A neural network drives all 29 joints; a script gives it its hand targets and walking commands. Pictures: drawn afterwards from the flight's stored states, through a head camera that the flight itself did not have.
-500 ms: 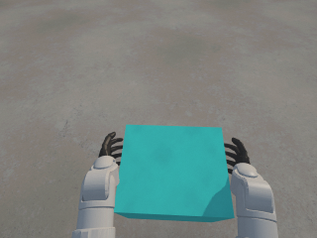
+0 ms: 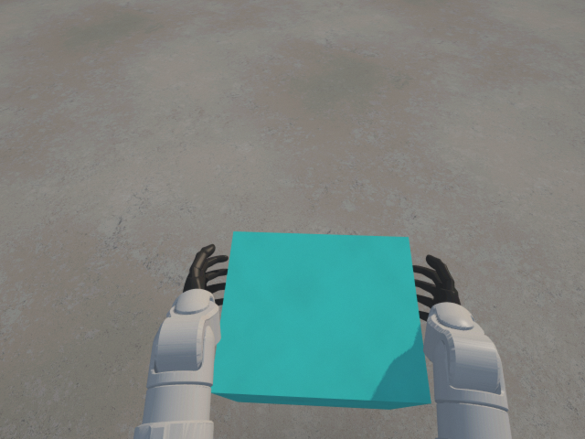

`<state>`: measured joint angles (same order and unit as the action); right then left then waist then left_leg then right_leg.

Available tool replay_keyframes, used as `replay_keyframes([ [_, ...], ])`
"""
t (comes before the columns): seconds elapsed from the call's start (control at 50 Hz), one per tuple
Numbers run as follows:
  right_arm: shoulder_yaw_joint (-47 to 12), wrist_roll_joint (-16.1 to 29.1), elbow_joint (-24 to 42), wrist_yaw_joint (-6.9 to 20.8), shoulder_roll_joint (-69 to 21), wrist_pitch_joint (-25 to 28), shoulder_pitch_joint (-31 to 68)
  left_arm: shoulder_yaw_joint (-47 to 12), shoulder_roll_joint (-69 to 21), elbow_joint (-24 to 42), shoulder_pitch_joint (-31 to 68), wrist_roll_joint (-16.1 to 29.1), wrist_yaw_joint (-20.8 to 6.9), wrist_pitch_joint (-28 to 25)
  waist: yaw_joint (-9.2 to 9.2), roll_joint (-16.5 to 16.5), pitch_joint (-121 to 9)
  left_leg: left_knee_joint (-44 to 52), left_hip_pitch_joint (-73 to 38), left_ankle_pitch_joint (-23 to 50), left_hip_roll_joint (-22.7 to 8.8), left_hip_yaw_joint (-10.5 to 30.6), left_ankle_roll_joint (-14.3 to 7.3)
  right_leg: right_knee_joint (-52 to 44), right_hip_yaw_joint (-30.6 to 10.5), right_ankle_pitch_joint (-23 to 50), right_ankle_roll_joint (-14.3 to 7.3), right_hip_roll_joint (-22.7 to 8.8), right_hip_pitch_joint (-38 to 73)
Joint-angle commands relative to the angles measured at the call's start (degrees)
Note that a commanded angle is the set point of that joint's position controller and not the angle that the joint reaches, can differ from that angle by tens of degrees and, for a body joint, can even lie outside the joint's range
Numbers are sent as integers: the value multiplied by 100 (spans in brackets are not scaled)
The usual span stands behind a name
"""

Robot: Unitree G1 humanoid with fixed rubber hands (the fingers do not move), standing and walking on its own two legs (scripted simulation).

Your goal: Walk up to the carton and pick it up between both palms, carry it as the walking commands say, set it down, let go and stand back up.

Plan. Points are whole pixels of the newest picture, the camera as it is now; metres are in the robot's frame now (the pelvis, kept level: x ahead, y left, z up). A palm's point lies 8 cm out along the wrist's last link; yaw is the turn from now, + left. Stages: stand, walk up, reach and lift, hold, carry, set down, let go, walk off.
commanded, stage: carry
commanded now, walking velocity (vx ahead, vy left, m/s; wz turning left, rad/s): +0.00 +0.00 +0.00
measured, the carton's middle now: (316, 326) +0.29 +0.00 -0.04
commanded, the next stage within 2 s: hold in 1.72 s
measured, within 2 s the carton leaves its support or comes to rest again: neither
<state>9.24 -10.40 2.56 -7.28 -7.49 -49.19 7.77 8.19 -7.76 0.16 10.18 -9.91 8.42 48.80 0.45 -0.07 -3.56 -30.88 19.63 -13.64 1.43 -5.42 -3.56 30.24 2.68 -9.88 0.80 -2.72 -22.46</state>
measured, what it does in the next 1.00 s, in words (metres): stands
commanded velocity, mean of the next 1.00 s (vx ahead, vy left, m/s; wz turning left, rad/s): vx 0.00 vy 0.00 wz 0.00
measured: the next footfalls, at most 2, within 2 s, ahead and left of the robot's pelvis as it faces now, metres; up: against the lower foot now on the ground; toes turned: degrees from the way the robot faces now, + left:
none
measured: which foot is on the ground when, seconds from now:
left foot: down 0.00-1.00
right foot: down 0.00-1.00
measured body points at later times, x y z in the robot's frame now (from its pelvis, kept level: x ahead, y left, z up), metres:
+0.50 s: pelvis +0.03 +0.00 +0.00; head +0.01 +0.00 +0.45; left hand +0.32 +0.17 +0.02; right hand +0.31 -0.17 +0.01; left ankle +0.03 +0.08 -0.73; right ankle +0.06 -0.13 -0.73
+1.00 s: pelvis +0.04 +0.00 +0.00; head +0.05 +0.00 +0.45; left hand +0.35 +0.17 +0.03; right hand +0.34 -0.17 +0.02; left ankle +0.03 +0.08 -0.73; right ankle +0.06 -0.13 -0.73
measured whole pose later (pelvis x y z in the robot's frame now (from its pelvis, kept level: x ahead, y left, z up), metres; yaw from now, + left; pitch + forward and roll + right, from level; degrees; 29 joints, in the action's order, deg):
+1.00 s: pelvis +0.04 +0.00 +0.00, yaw +0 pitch +2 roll -1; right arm 11.3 -11.3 -6.5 -6.4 -7.7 -41.0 9.9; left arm 10.3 -8.1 -7.4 12.2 -12.7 7.2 41.4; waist 0.1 -0.9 -2.2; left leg -33.2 16.1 -19.0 0.1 -4.8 -2.9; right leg 31.5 4.0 -14.8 0.8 -2.0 -18.2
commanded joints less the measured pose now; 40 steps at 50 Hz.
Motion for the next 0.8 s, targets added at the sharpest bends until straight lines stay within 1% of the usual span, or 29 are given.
replay_keyframes([
  [0.0,-3218,1421,-61,1507,-4556,363,2553,-3154,-4410,381,2714,1503,-1566,-390,14,-2,-1747,796,-591,514,-966,908,76,-343,-236,53,-107,-403,806],
  [0.02,-3273,1557,404,1529,-4552,516,3131,-3202,-4531,589,2987,1585,-1594,-488,20,-98,-1671,814,-572,267,-970,922,71,-378,-282,29,-134,-375,693],
  [0.04,-2939,1255,-498,1579,-4309,631,2880,-2807,-4253,-259,2740,1314,-1665,-625,20,93,-1858,791,-624,5,-960,878,1,-376,-243,-31,-140,-367,866],
  [0.06,-3289,1422,4,1611,-4488,752,3035,-3015,-4489,-37,2672,1422,-1711,-700,19,124,-1821,760,-604,357,-936,919,73,-334,-315,36,-135,-466,909],
  [0.08,-3753,1942,1493,1515,-4860,731,3332,-3667,-4992,1429,3126,2047,-1618,-668,16,-16,-1915,553,-763,532,-855,731,26,-384,-341,451,-141,-481,839],
  [0.1,-3288,1584,503,1490,-4593,616,3066,-3321,-4692,438,2847,1677,-1613,-545,9,32,-1861,584,-736,574,-869,771,21,-376,-334,467,-154,-489,809],
  [0.12,-3252,1478,123,1505,-4593,601,2956,-3233,-4565,214,2771,1547,-1620,-538,2,18,-1963,533,-776,934,-910,803,17,-309,-333,610,-171,-478,915],
  [0.14,-3374,1549,354,1513,-4611,627,2957,-3265,-4558,468,2795,1612,-1626,-601,14,282,-2068,310,-840,1058,-846,624,4,-370,-413,1000,-191,-551,1020],
  [0.18,-3486,1534,298,1559,-4600,661,2856,-3234,-4545,246,2486,1543,-1685,-627,3,335,-2267,273,-944,1375,-882,702,-13,-247,-350,1093,-187,-531,1150],
  [0.2,-3461,1552,376,1579,-4557,684,3033,-3256,-4629,173,2497,1524,-1703,-626,3,177,-2227,302,-1054,1597,-906,688,20,-205,-375,1134,-175,-567,1026],
  [0.22,-3284,1425,-23,1637,-4410,762,2850,-3149,-4452,-73,2497,1401,-1723,-712,-4,-171,-2255,359,-1035,1669,-961,749,12,-143,-254,876,-179,-482,952],
  [0.24,-3177,1307,-432,1673,-4358,818,2919,-3048,-4276,-287,2718,1305,-1769,-783,4,15,-1933,487,-699,1070,-1029,867,-39,-274,-225,484,-146,-413,888],
  [0.26,-3203,1355,-256,1709,-4351,911,2856,-3118,-4431,-251,2626,1347,-1778,-865,-10,-113,-2108,536,-950,1199,-1073,911,-19,-142,-145,335,-137,-396,837],
  [0.3,-3452,1550,138,1730,-4663,944,2993,-3391,-4760,192,2792,1571,-1802,-874,-6,-42,-1983,453,-1043,1442,-1008,815,-24,-193,-233,460,-148,-428,796],
  [0.34,-3258,1413,-256,1740,-4565,923,2956,-3318,-4585,17,2933,1442,-1793,-887,7,-349,-1901,669,-960,1185,-1065,953,-36,-195,-266,193,-175,-417,681],
  [0.36,-3235,1326,-477,1776,-4436,973,3115,-3139,-4450,-408,2725,1262,-1830,-888,8,-79,-1827,539,-949,1259,-1025,819,-26,-304,-258,420,-158,-443,826],
  [0.38,-3384,1388,-225,1786,-4629,983,2995,-3403,-4609,159,2971,1478,-1841,-965,-3,-75,-1860,479,-1066,1387,-1002,784,-10,-245,-226,425,-143,-437,730],
  [0.4,-3134,1215,-739,1812,-4441,1058,2959,-3124,-4369,-365,2920,1279,-1859,-1020,1,-147,-1845,580,-903,1017,-1038,905,-46,-285,-169,164,-133,-363,763],
  [0.44,-3105,1134,-1028,1857,-4255,1242,3148,-2898,-4259,-1060,2731,1143,-1968,-1127,-5,221,-1654,411,-705,828,-977,773,3,-425,-298,440,-152,-495,912],
  [0.46,-3658,1453,-186,1873,-4746,1222,3186,-3404,-4829,-188,2756,1528,-2007,-1151,7,512,-1720,298,-738,874,-916,709,-22,-397,-337,667,-207,-499,971],
  [0.48,-3711,1565,63,1865,-4943,1158,3351,-3541,-4993,143,3040,1615,-1989,-1081,15,231,-1723,342,-726,835,-880,729,57,-364,-405,770,-232,-567,999],
  [0.5,-3461,1407,-399,1866,-4815,1181,3456,-3287,-4839,-370,3089,1400,-1977,-1064,4,18,-1787,356,-903,1099,-988,809,-20,-317,-362,687,-256,-513,954],
  [0.54,-3567,1487,-155,1852,-4814,1170,3487,-3394,-4848,-228,3029,1426,-1968,-1029,2,-139,-1867,397,-982,1252,-1067,902,-46,-215,-297,600,-213,-453,941],
  [0.56,-3309,1326,-519,1858,-4729,1182,3282,-3335,-4798,-420,3163,1420,-1988,-1041,-35,-200,-1995,400,-1090,1416,-1108,947,-84,-156,-264,551,-227,-418,824],
  [0.62,-3553,1487,-306,1892,-5023,1095,3317,-3436,-4982,-259,3052,1457,-2033,-954,-3,-67,-1769,533,-971,1264,-1127,1036,-138,-217,-248,367,-188,-371,989],
  [0.66,-3408,1379,-334,1894,-4885,1073,3150,-3393,-4937,-418,2958,1453,-2044,-913,-31,150,-1852,297,-977,1342,-1034,744,-32,-259,-209,936,-196,-435,1109],
  [0.7,-3618,1539,-96,1923,-5067,1081,3294,-3540,-5002,56,3148,1517,-2049,-959,-25,-68,-2113,305,-1209,1600,-1052,858,-102,-181,-297,1061,-249,-433,1137],
  [0.76,-3328,1374,-569,1907,-4920,1036,3165,-3361,-4840,-352,3086,1391,-2043,-893,-42,-176,-1929,315,-1158,1877,-1117,927,-70,-158,-262,866,-223,-440,1032],
  [0.78,-3438,1419,-274,1907,-4919,1053,3289,-3356,-4953,-464,2900,1365,-2048,-872,-24,-72,-1950,307,-1089,1738,-1125,941,-129,-199,-247,789,-217,-429,1073],
])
